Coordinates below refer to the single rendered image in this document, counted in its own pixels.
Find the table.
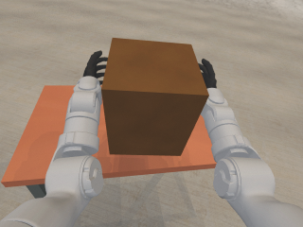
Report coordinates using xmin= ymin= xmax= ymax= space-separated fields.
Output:
xmin=1 ymin=85 xmax=217 ymax=199

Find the right robot upper arm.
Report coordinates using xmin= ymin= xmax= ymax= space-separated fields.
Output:
xmin=213 ymin=156 xmax=303 ymax=227

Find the right robot hand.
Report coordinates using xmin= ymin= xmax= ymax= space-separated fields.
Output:
xmin=198 ymin=59 xmax=217 ymax=89

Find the left robot upper arm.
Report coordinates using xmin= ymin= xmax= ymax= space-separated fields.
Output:
xmin=0 ymin=155 xmax=104 ymax=227

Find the robot right forearm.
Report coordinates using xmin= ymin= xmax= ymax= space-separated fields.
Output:
xmin=201 ymin=88 xmax=276 ymax=190

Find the robot left forearm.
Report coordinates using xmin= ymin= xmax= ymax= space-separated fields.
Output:
xmin=45 ymin=76 xmax=102 ymax=192

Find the left robot hand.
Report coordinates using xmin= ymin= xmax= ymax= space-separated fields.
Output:
xmin=83 ymin=50 xmax=108 ymax=85

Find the carton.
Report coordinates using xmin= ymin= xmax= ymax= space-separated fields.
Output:
xmin=101 ymin=38 xmax=209 ymax=156

